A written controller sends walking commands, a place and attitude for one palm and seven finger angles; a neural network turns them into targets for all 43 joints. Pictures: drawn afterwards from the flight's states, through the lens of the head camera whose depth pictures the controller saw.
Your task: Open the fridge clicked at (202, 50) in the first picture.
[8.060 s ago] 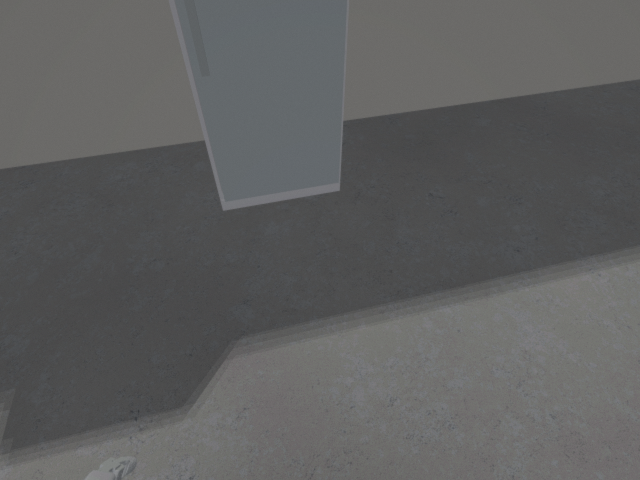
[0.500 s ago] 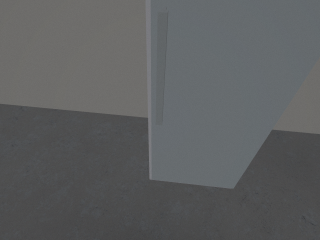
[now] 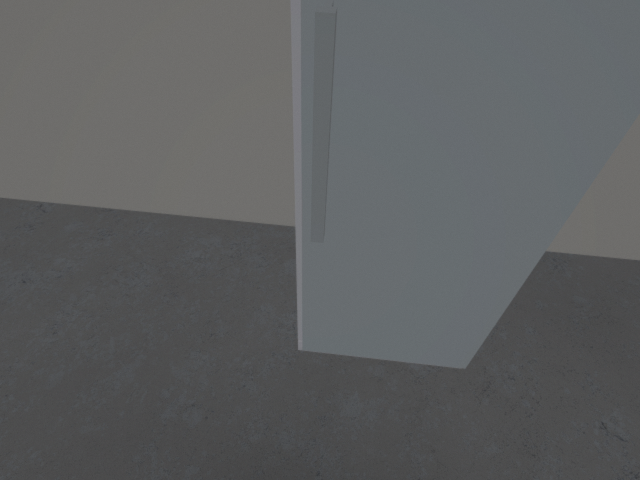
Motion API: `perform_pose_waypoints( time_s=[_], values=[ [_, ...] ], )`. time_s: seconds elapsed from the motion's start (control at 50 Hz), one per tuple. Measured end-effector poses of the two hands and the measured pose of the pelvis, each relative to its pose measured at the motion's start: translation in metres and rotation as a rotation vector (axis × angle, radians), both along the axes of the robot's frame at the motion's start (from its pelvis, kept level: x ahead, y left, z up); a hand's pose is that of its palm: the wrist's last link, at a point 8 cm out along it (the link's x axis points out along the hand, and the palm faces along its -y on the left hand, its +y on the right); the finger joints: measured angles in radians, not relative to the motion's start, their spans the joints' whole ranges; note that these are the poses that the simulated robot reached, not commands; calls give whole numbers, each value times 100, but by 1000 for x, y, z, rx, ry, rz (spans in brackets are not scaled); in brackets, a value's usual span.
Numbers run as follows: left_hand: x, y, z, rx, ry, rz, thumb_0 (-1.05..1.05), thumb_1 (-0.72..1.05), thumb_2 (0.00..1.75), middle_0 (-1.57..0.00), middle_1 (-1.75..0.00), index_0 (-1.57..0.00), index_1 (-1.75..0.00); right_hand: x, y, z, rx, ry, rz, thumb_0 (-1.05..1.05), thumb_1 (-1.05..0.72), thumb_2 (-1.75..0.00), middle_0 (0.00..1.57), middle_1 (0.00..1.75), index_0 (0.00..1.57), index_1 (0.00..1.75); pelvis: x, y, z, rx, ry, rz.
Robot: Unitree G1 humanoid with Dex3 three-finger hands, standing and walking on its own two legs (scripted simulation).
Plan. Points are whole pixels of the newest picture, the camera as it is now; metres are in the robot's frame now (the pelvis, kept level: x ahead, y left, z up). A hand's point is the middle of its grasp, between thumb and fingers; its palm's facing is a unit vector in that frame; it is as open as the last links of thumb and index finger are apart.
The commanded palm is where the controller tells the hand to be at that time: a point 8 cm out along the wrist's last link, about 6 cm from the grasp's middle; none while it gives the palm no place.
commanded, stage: look again from close up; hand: left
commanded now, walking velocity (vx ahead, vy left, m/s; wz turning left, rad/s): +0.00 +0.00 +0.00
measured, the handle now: (322, 143) +0.60 +0.04 +0.12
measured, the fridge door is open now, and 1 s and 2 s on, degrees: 0 0 0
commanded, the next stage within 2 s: shuffle to correct the standing spot in 1.98 s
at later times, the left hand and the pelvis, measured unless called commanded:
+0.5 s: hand out of the picture -0.05 +0.16 -0.17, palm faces +0.07 -0.98 -0.16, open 7.4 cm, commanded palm none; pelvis +0.01 +0.00 +0.00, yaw +1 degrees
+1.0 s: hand out of the picture -0.01 +0.15 -0.17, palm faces +0.05 -0.99 -0.15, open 7.4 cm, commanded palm none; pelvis +0.03 +0.00 +0.00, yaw +1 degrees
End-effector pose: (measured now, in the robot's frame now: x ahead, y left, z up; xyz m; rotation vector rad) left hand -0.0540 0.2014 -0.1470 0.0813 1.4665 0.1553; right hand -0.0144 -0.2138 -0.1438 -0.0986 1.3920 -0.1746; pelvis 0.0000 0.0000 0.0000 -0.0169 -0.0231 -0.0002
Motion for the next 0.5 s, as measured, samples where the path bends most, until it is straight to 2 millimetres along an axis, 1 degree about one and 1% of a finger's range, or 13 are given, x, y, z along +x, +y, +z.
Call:
perform_pose_waypoints(
  time_s=[0.08,0.18,0.34,0.5],
  values=[
    [4,1,-2,-4,-12,2,0,91,89,-19,-30,-19,-30,0,1,0,-2,7,5,1,-91,-90,20,30,20,30,1,2,-1,-2,-4,4],
    [6,2,1,-2,-20,7,0,91,89,-19,-30,-19,-30,4,3,2,0,9,13,1,-91,-90,20,30,20,30,2,4,2,-1,4,8],
    [-2,3,1,-1,6,14,0,91,89,-19,-30,-19,-30,16,3,0,-3,-16,22,1,-91,-90,20,30,20,30,3,5,0,1,-2,11],
    [-5,5,5,10,22,20,0,91,89,-19,-30,-19,-30,23,0,1,-4,-18,29,1,-91,-90,20,30,20,30,7,5,2,7,5,11]
  ],
)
